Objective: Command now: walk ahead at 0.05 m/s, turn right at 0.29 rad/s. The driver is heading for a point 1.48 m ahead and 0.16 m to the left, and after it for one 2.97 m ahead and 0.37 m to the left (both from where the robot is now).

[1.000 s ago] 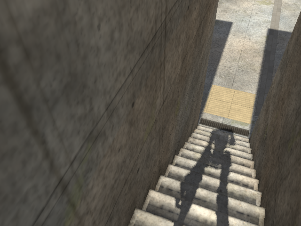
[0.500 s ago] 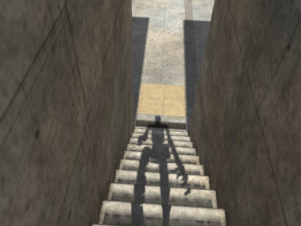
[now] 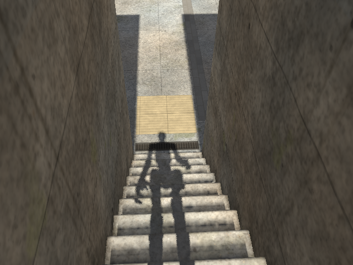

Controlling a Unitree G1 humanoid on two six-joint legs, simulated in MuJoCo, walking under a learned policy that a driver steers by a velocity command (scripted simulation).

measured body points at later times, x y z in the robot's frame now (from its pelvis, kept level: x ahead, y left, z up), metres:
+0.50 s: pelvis +0.05 -0.03 -0.07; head +0.03 -0.01 +0.38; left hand +0.23 +0.15 -0.19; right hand +0.01 -0.26 -0.21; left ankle +0.04 +0.08 -0.79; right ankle +0.10 -0.17 -0.78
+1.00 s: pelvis +0.13 +0.01 -0.06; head +0.12 +0.02 +0.39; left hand +0.23 +0.27 -0.19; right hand +0.10 -0.26 -0.19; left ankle +0.06 +0.07 -0.79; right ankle +0.20 -0.14 -0.73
